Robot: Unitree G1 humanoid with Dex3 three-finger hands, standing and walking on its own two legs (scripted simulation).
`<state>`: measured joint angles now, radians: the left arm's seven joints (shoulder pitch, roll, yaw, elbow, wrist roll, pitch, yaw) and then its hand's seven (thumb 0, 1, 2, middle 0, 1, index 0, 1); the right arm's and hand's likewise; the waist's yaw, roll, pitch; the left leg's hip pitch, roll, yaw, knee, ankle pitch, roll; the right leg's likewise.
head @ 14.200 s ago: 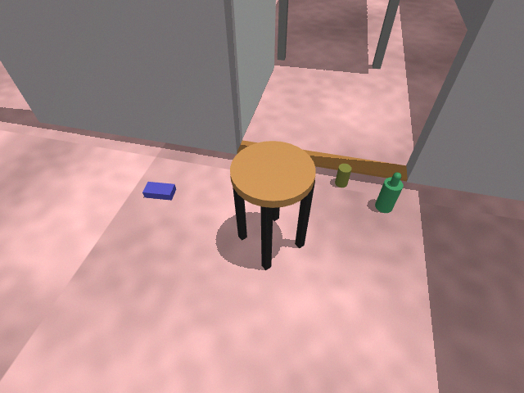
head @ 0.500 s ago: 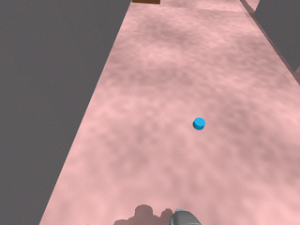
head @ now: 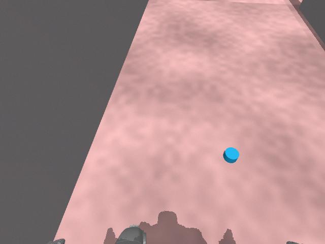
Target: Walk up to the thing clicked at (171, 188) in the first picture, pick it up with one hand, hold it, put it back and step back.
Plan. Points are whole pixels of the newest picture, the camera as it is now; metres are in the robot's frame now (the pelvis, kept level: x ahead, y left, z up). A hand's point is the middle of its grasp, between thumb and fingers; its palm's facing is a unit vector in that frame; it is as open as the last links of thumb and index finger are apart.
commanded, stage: walk up
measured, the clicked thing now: out of the picture -0.45 -1.14 -0.75
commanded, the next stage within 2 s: none
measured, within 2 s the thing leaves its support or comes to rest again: neither
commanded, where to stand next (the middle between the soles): +0.45 -0.02 m, yaw +2 degrees
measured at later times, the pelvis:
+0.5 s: pelvis +0.21 +0.01 +0.00, yaw -9 degrees
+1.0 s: pelvis +0.43 +0.02 -0.02, yaw -34 degrees
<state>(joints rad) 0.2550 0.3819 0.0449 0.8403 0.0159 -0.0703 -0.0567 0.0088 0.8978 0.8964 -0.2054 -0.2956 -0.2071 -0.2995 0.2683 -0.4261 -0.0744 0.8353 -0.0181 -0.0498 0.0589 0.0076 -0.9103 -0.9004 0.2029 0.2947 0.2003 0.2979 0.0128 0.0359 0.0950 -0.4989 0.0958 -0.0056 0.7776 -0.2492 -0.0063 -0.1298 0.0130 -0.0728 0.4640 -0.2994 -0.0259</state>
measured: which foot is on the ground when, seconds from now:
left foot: up 0.00-0.06, down 0.08-0.60, up 0.62-0.98, down 1.00-1.00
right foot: down 0.00-0.10, up 0.12-0.56, down 0.58-1.00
